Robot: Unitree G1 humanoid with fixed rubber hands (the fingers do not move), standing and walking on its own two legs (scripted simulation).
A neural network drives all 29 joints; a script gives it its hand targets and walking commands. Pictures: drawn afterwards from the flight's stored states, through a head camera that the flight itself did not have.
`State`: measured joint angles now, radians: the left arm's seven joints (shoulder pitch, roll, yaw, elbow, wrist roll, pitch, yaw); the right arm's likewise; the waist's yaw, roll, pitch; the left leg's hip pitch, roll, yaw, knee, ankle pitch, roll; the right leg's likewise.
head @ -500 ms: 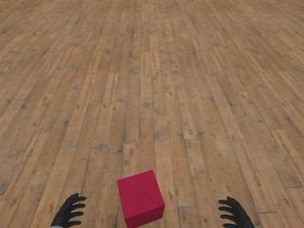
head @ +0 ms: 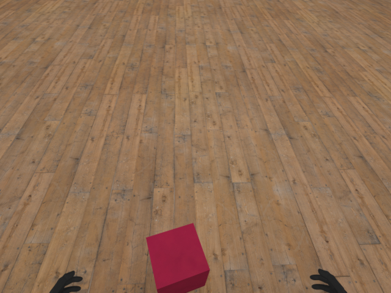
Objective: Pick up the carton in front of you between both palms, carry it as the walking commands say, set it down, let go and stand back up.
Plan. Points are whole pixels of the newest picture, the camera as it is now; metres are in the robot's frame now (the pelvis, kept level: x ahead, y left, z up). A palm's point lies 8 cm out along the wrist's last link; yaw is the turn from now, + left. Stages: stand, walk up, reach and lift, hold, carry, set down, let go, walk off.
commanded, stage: stand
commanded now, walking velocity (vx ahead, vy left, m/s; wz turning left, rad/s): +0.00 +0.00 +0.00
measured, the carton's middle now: (176, 262) +0.39 +0.05 -0.65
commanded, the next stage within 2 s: none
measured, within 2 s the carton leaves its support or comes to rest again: neither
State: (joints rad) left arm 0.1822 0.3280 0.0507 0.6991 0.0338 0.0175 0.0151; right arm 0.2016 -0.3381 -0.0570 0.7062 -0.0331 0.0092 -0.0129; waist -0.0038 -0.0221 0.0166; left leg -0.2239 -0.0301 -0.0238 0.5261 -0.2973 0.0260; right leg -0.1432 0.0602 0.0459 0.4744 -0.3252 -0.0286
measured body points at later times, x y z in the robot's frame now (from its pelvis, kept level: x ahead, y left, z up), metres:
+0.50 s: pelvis +0.00 +0.01 +0.01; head +0.00 +0.01 +0.46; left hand +0.14 +0.30 -0.10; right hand +0.12 -0.29 -0.10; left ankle -0.01 +0.10 -0.74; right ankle -0.05 -0.11 -0.74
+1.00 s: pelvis -0.01 +0.00 +0.01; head -0.02 +0.00 +0.46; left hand +0.10 +0.31 -0.10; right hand +0.09 -0.31 -0.10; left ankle -0.01 +0.10 -0.74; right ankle -0.05 -0.11 -0.74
